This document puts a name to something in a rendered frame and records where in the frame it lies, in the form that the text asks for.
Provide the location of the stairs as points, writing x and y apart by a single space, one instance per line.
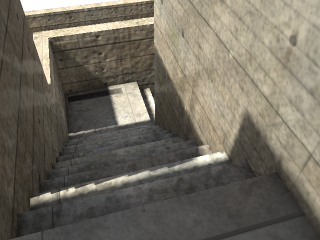
149 101
115 171

